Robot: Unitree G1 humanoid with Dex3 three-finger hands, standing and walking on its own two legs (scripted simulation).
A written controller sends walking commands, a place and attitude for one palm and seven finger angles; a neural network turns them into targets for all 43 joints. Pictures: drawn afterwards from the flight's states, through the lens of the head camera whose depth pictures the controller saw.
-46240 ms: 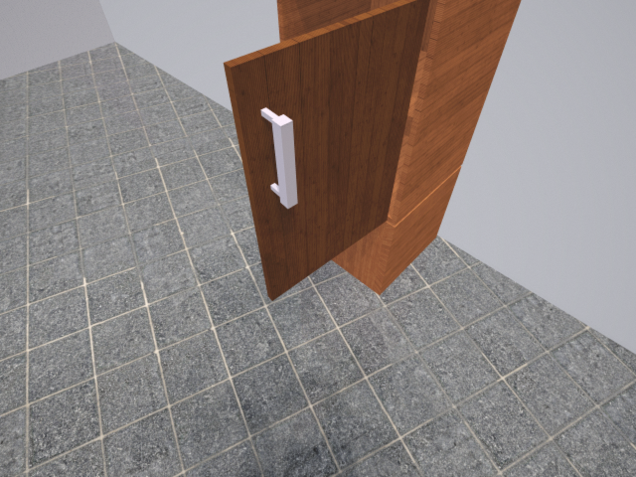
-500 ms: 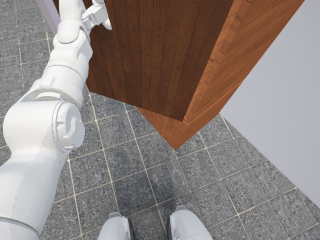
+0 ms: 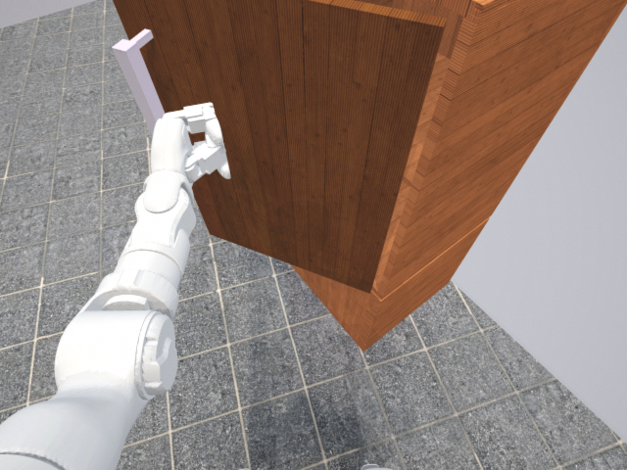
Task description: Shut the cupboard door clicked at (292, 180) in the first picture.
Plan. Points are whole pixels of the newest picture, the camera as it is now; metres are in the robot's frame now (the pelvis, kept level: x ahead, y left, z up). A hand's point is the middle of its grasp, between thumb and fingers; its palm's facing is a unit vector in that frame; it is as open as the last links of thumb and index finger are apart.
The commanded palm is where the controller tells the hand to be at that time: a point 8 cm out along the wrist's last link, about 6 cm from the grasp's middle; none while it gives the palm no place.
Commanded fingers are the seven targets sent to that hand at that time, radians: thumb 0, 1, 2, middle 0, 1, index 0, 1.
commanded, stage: pull the fist back off the door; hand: left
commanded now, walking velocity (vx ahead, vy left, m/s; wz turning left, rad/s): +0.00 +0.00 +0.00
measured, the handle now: (156, 93) +0.63 +0.19 +0.12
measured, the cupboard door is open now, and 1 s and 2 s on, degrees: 30 30 30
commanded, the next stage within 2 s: draw the hand back to the body in 0.20 s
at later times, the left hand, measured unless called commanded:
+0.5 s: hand (198, 175) +0.44 +0.10 +0.14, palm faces +0.01 -1.00 -0.02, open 3.1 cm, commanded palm +0.39 +0.15 +0.13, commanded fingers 0.00 0.90 0.90 -1.30 -1.50 -1.30 -1.50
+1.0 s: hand (87, 289) +0.29 +0.18 +0.16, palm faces +0.09 -0.98 -0.18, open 3.1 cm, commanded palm +0.25 +0.24 +0.17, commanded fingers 0.00 0.90 0.90 -0.89 -1.05 -0.89 -1.05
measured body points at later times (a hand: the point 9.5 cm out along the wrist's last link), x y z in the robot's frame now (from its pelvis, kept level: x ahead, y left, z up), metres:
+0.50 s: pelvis -0.01 +0.00 +0.01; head +0.03 -0.02 +0.45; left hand +0.43 +0.16 +0.14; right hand +0.05 -0.25 -0.13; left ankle +0.00 +0.13 -0.71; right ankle -0.02 -0.10 -0.71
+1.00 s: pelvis -0.02 +0.02 +0.03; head -0.04 +0.00 +0.48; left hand +0.28 +0.24 +0.17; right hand +0.18 -0.20 -0.05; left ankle +0.00 +0.13 -0.71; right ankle -0.02 -0.10 -0.71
